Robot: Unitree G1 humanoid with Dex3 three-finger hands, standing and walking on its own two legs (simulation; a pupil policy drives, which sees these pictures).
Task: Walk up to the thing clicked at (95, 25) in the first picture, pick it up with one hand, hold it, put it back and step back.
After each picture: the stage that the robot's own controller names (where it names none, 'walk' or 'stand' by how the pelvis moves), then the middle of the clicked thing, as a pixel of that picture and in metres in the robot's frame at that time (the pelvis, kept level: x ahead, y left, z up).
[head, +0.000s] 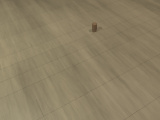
stand; (94, 27) +1.80 -0.14 -0.72
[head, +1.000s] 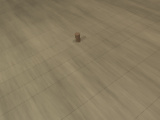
walk; (77, 37) +1.66 +0.20 -0.70
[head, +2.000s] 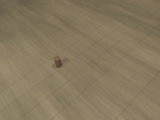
walk; (58, 62) +1.11 +0.33 -0.71
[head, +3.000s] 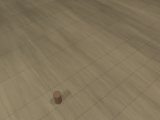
walk; (57, 97) +0.70 +0.25 -0.69
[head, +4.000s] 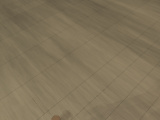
stand; out of the picture +0.47 +0.22 -0.69
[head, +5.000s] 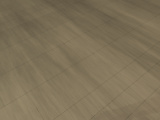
stand; out of the picture +0.42 +0.21 -0.71
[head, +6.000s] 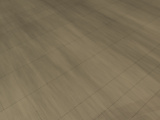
stand; out of the picture +0.40 +0.21 -0.72
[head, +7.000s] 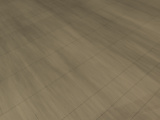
stand; out of the picture +0.38 +0.22 -0.73
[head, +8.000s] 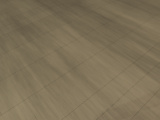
stand; out of the picture +0.37 +0.23 -0.73
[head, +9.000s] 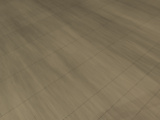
stand; out of the picture +0.36 +0.23 -0.73
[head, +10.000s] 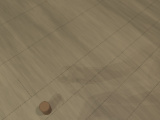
go down; (45, 108) +0.40 +0.23 -0.59
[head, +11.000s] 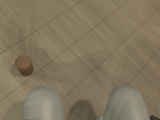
go down; (25, 66) +0.44 +0.27 -0.31
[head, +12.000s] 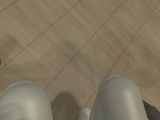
close in; out of the picture +0.43 +0.29 -0.25
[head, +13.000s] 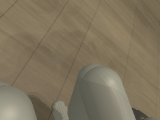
close; out of the picture +0.42 +0.32 -0.22
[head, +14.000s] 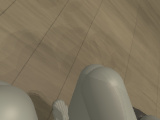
lift; out of the picture +0.41 +0.32 -0.22
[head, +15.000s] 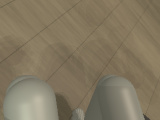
lift; out of the picture +0.34 +0.29 -0.18
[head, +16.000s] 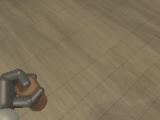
lift; (32, 94) +0.33 +0.19 +0.00
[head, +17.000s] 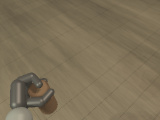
hold; (44, 97) +0.33 +0.16 -0.01
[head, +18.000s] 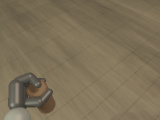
hold; (42, 97) +0.33 +0.17 -0.01
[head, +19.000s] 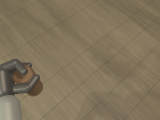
crouch; (29, 81) +0.38 +0.20 -0.07
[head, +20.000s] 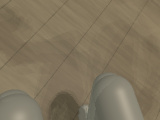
lower; out of the picture +0.46 +0.31 -0.14
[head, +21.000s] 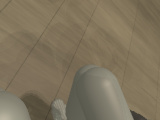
lower; out of the picture +0.41 +0.32 -0.23
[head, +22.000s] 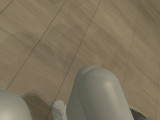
lower; out of the picture +0.41 +0.33 -0.23
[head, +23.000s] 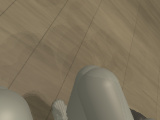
lower; out of the picture +0.41 +0.33 -0.23
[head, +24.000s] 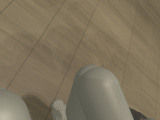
lower; out of the picture +0.41 +0.33 -0.22
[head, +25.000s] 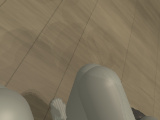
open; out of the picture +0.40 +0.32 -0.22
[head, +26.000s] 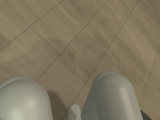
stand; out of the picture +0.41 +0.29 -0.24
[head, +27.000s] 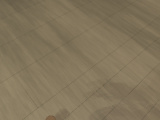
stand; out of the picture +0.39 +0.21 -0.61
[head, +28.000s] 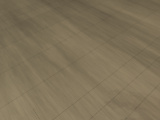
stand; out of the picture +0.38 +0.21 -0.67
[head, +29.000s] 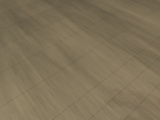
stand; out of the picture +0.38 +0.20 -0.67
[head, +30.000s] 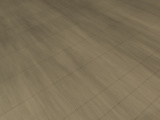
stand; out of the picture +0.41 +0.18 -0.72
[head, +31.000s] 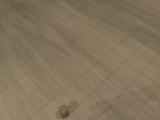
walk; (63, 111) +0.49 +0.20 -0.70
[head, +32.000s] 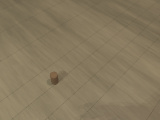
walk; (54, 78) +0.78 +0.22 -0.70
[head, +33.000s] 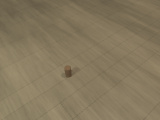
stand; (68, 71) +1.02 +0.21 -0.70
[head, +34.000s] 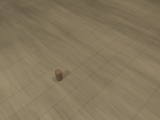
stand; (58, 75) +1.00 +0.27 -0.73
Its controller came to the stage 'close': yes
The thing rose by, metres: 0.70
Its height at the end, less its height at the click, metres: +0.00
